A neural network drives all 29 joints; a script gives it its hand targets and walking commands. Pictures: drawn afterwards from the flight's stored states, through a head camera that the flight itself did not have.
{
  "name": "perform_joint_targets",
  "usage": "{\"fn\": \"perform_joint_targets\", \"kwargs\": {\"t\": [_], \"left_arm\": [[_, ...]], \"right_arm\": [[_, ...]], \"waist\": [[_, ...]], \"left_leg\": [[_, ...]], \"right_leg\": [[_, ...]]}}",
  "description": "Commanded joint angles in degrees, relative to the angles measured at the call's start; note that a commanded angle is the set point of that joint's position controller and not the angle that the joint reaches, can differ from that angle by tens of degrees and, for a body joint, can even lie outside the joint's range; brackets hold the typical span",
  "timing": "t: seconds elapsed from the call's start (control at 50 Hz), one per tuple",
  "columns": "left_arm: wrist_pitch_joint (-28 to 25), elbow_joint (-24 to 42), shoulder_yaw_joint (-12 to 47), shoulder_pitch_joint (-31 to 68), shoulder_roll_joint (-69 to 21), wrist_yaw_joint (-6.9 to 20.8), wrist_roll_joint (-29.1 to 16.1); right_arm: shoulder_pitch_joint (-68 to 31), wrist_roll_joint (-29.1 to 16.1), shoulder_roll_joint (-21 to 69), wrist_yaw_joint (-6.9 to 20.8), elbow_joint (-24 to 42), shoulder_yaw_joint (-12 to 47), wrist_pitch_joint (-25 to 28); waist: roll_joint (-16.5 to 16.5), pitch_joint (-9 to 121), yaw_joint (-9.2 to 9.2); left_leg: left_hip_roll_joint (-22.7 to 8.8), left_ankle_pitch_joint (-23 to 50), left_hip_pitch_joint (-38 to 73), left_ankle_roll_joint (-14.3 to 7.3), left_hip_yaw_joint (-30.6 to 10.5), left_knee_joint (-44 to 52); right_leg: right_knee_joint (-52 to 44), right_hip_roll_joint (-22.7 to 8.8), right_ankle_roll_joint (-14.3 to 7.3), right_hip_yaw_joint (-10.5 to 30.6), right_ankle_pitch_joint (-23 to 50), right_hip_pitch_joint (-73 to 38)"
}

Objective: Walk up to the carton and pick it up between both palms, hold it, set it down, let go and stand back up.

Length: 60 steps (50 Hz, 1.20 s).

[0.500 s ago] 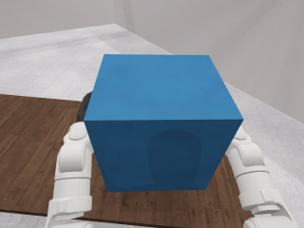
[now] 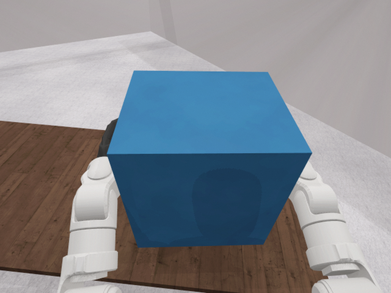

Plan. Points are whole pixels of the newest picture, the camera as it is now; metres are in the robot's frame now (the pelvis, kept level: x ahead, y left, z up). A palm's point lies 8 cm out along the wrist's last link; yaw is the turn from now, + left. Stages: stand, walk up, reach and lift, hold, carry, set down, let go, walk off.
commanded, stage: hold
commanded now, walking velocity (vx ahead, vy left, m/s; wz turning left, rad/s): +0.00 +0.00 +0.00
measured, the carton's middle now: (201, 161) +0.36 +0.00 +0.14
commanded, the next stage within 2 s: none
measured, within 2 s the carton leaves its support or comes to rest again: neither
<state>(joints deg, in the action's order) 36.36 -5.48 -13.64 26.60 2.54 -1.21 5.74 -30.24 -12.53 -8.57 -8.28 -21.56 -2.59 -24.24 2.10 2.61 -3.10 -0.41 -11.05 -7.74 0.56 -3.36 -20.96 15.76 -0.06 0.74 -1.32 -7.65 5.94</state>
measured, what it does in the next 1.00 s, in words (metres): stands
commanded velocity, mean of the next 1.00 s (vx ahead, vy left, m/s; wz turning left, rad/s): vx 0.00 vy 0.00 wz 0.00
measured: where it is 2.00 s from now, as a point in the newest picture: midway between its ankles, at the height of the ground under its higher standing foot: outside the picture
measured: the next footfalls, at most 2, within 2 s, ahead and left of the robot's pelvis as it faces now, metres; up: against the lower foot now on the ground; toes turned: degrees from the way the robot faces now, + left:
none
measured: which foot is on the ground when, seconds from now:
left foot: down 0.00-1.00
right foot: down 0.00-1.00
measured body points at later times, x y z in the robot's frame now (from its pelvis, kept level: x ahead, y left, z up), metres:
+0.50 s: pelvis +0.00 +0.00 +0.00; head -0.03 +0.03 +0.45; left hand +0.37 +0.18 +0.15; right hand +0.37 -0.18 +0.16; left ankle +0.00 +0.12 -0.75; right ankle +0.01 -0.13 -0.75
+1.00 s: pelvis +0.00 +0.00 +0.00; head -0.03 +0.03 +0.45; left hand +0.37 +0.18 +0.15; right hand +0.37 -0.18 +0.16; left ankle +0.00 +0.12 -0.75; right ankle +0.01 -0.13 -0.75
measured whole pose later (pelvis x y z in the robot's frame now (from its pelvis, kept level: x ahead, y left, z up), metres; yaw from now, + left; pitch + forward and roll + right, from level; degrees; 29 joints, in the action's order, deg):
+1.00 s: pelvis +0.00 +0.00 +0.00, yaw +0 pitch -2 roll -1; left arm 36.7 -5.1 -13.8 26.4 2.4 -1.2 6.0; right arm -30.3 -12.8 -8.6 -8.3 -21.8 -2.4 -24.1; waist 2.3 2.4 -3.1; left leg -0.4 -11.2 -7.3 0.6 -3.4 -21.0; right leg 15.8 0.0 0.7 -1.3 -7.8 5.5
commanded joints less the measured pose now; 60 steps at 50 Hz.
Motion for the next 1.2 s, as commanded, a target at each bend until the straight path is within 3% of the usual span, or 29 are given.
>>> {"fn": "perform_joint_targets", "kwargs": {"t": [0.0, 0.04, 0.16, 0.2, 0.22, 0.28, 0.3, 0.32, 0.34, 0.38, 0.54, 0.6, 0.62, 0.66, 0.7, 0.74, 0.78, 0.82, 0.84, 0.96, 0.98, 1.0, 1.02, 1.04, 1.08, 1.1, 1.12, 1.16, 1.18], "left_arm": [[-3.51, 9.64, 32.07, 45.17, -32.19, 8.23, -6.82], [-3.26, 7.27, 31.62, 44.56, -32.6, 8.64, -6.72], [-4.11, 14.07, 33.21, 44.95, -33.01, 7.72, -7.95], [-3.92, 13.47, 33.54, 45.38, -32.34, 7.94, -7.73], [-3.54, 10.74, 32.06, 45.16, -31.91, 8.08, -6.86], [-3.78, 9.05, 31.93, 45.61, -32.8, 7.92, -6.65], [-3.82, 7.91, 32.0, 46.98, -32.48, 8.11, -6.82], [-3.84, 10.43, 32.11, 46.86, -33.53, 7.88, -6.46], [-3.65, 11.3, 33.49, 46.58, -33.9, 7.83, -7.42], [-3.83, 13.19, 34.31, 45.75, -34.21, 7.81, -8.0], [-3.49, 11.38, 33.89, 45.11, -33.98, 8.12, -7.46], [-3.29, 9.76, 31.52, 43.25, -32.41, 7.96, -6.39], [-3.75, 9.63, 32.18, 45.64, -32.56, 8.16, -7.29], [-4.06, 12.86, 32.69, 45.13, -33.13, 7.76, -7.26], [-4.13, 13.95, 34.3, 44.68, -33.3, 7.32, -8.01], [-3.8, 11.21, 32.94, 44.75, -32.32, 7.4, -7.21], [-3.69, 12.56, 34.21, 44.69, -33.38, 7.51, -7.62], [-3.14, 12.26, 33.26, 43.4, -32.92, 7.56, -7.2], [-3.14, 13.25, 33.86, 44.62, -32.8, 7.79, -7.6], [-3.39, 9.55, 32.05, 44.65, -32.6, 8.25, -6.61], [-3.76, 12.37, 32.73, 46.01, -32.78, 8.12, -7.59], [-3.3, 8.5, 32.37, 45.04, -32.47, 8.16, -6.88], [-3.97, 14.59, 35.43, 45.27, -34.87, 7.92, -8.76], [-3.74, 12.9, 34.57, 45.11, -33.6, 7.79, -8.03], [-4.0, 12.7, 34.62, 45.46, -33.55, 7.68, -8.04], [-3.7, 12.88, 33.22, 45.27, -32.64, 7.61, -7.19], [-3.43, 11.99, 33.95, 43.8, -33.26, 7.86, -7.79], [-3.35, 10.95, 32.13, 43.76, -31.77, 7.89, -6.97], [-3.25, 10.49, 32.49, 44.17, -32.71, 8.21, -7.22]], "right_arm": [[-50.23, -5.53, 35.65, 6.91, 20.54, 24.11, 4.75], [-51.1, -5.31, 35.64, 7.08, 20.49, 23.25, 4.9], [-50.27, -7.15, 35.73, 6.78, 24.67, 25.93, 5.68], [-49.53, -6.66, 35.75, 6.5, 23.08, 25.19, 5.34], [-51.08, -6.46, 35.29, 6.67, 21.7, 24.74, 5.02], [-52.21, -5.7, 35.89, 7.22, 21.49, 23.89, 5.37], [-51.94, -5.15, 36.02, 7.15, 20.19, 23.11, 5.17], [-52.04, -5.62, 36.12, 7.5, 20.18, 23.95, 5.36], [-51.03, -5.74, 36.3, 7.45, 20.81, 23.66, 5.37], [-52.35, -6.44, 36.22, 7.24, 24.36, 25.61, 5.85], [-49.95, -5.69, 35.76, 6.98, 21.78, 23.72, 5.4], [-50.77, -6.36, 35.21, 7.3, 21.87, 24.73, 5.08], [-49.61, -5.53, 34.9, 7.09, 20.06, 23.58, 5.1], [-50.77, -6.77, 35.71, 7.04, 22.61, 25.69, 5.55], [-52.23, -7.57, 35.86, 6.84, 25.12, 26.88, 6.02], [-52.65, -7.14, 35.86, 6.58, 23.98, 26.76, 5.83], [-50.31, -6.54, 35.27, 6.74, 23.33, 25.28, 5.69], [-50.49, -6.74, 35.21, 6.74, 23.5, 25.44, 5.4], [-49.39, -6.15, 35.52, 6.63, 22.1, 24.68, 5.22], [-51.42, -5.73, 35.51, 6.79, 22.44, 24.45, 4.99], [-51.94, -6.18, 35.87, 6.93, 23.19, 24.38, 5.38], [-51.09, -5.31, 35.32, 6.87, 21.29, 23.72, 5.22], [-51.6, -6.26, 36.61, 6.8, 25.99, 25.48, 6.12], [-50.34, -6.48, 35.35, 6.83, 23.26, 25.18, 5.22], [-50.58, -6.27, 36.44, 6.9, 23.45, 25.49, 5.35], [-49.53, -6.66, 35.67, 6.97, 22.18, 25.53, 4.92], [-49.12, -6.19, 35.16, 6.75, 22.65, 24.9, 5.11], [-49.7, -6.48, 35.09, 6.8, 21.73, 24.86, 5.01], [-50.27, -5.53, 35.44, 6.74, 22.34, 24.63, 5.16]], "waist": [[-3.41, 26.37, -0.79], [-3.2, 25.87, -0.53], [-3.82, 32.3, 0.17], [-3.55, 29.68, -1.49], [-4.37, 27.65, 0.13], [-3.45, 26.6, 0.52], [-3.36, 24.93, -0.74], [-4.69, 27.37, 0.36], [-4.52, 28.18, -0.8], [-4.58, 31.86, -0.21], [-4.57, 28.17, -2.03], [-3.25, 27.69, 0.83], [-3.63, 26.87, -1.14], [-4.5, 30.27, 0.72], [-4.39, 32.77, 0.25], [-3.24, 28.93, 0.65], [-3.61, 28.62, -0.78], [-3.96, 28.21, 0.42], [-3.84, 27.54, -1.02], [-3.73, 26.09, 0.07], [-3.55, 28.75, -0.12], [-4.26, 26.22, -1.0], [-3.41, 32.68, -1.39], [-4.94, 30.28, -0.87], [-4.08, 30.32, -1.32], [-4.38, 28.96, 0.06], [-3.65, 29.58, -1.42], [-3.79, 27.08, 0.28], [-2.3, 28.01, -0.84]], "left_leg": [[3.75, 14.85, 6.38, 1.8, 1.89, 2.32], [3.44, 14.17, 5.51, 1.71, 1.62, 2.67], [3.88, 22.04, 8.13, 2.47, 1.53, 0.57], [4.08, 19.45, 7.69, 2.22, 1.78, 1.02], [3.55, 16.66, 7.08, 1.83, 1.65, 1.56], [3.31, 13.53, 5.7, 1.5, 1.62, 2.74], [3.46, 11.55, 4.86, 1.39, 1.85, 2.97], [3.34, 13.72, 7.01, 1.62, 1.81, 2.68], [3.17, 16.33, 7.79, 2.02, 1.47, 2.15], [3.61, 19.78, 8.47, 2.52, 1.49, 1.03], [3.34, 17.58, 8.62, 2.42, 1.47, 1.76], [3.57, 17.46, 6.94, 1.91, 1.89, 1.88], [3.63, 16.48, 6.55, 2.14, 1.89, 2.03], [3.49, 19.66, 8.35, 2.32, 1.72, 1.36], [3.78, 22.64, 8.3, 2.72, 1.54, 0.16], [3.77, 18.82, 6.76, 2.0, 1.64, 0.88], [3.68, 18.58, 7.77, 2.19, 1.54, 1.11], [3.4, 18.63, 7.21, 2.25, 1.43, 1.27], [3.69, 17.84, 7.16, 2.2, 1.62, 1.36], [3.86, 14.94, 6.12, 1.76, 1.86, 2.23], [3.65, 16.38, 6.28, 1.9, 1.63, 2.11], [3.59, 15.41, 6.55, 1.99, 1.73, 2.17], [3.55, 19.71, 8.91, 2.36, 1.12, 0.9], [3.6, 19.75, 8.43, 2.59, 1.41, 1.04], [3.82, 19.07, 7.96, 2.51, 1.48, 0.86], [3.78, 19.62, 7.8, 2.41, 1.72, 1.25], [3.78, 19.0, 8.25, 2.42, 1.55, 1.33], [3.5, 17.97, 6.71, 2.1, 1.65, 1.66], [3.73, 16.71, 7.16, 1.79, 1.67, 1.92]], "right_leg": [[0.06, 3.67, 0.17, -0.24, 12.1, -9.03], [-0.19, 3.73, -0.08, -0.17, 11.05, -9.05], [1.04, 4.29, 0.3, -0.28, 19.06, -11.54], [0.94, 3.99, 0.45, 0.05, 17.61, -10.75], [0.52, 3.67, 0.17, 0.27, 13.64, -8.99], [-0.2, 3.69, 0.25, -0.35, 9.26, -8.09], [-0.34, 3.41, 0.24, -0.17, 8.16, -7.35], [-0.01, 3.88, -0.02, -0.55, 8.79, -7.47], [0.11, 4.04, -0.16, -0.74, 11.15, -8.03], [1.0, 4.15, 0.01, -0.47, 15.57, -10.6], [-0.06, 4.06, -0.08, -0.62, 12.64, -8.35], [0.17, 3.91, 0.12, 0.01, 13.98, -9.8], [0.26, 3.73, 0.1, -0.14, 13.39, -8.96], [0.94, 3.97, 0.15, -0.11, 15.79, -10.16], [1.31, 4.2, 0.37, -0.18, 19.09, -11.43], [0.99, 3.66, 0.39, 0.3, 16.66, -10.68], [0.6, 4.06, 0.48, -0.46, 14.95, -9.03], [0.45, 4.01, 0.07, -0.26, 14.74, -9.67], [0.4, 3.94, 0.29, -0.21, 14.65, -9.52], [0.06, 3.58, 0.24, -0.09, 12.3, -9.22], [0.19, 3.89, 0.27, -0.49, 12.74, -10.02], [-0.02, 3.57, 0.2, -0.53, 12.05, -8.23], [0.84, 4.23, 0.07, -0.7, 16.07, -10.98], [0.66, 3.96, 0.13, -0.36, 15.8, -9.31], [0.9, 3.93, 0.2, -0.24, 16.36, -10.13], [0.91, 4.01, 0.29, -0.01, 16.5, -9.94], [0.64, 3.93, 0.36, -0.24, 16.25, -10.14], [0.46, 3.93, 0.34, -0.33, 14.24, -9.71], [0.16, 4.09, 0.36, -0.32, 13.78, -9.66]]}}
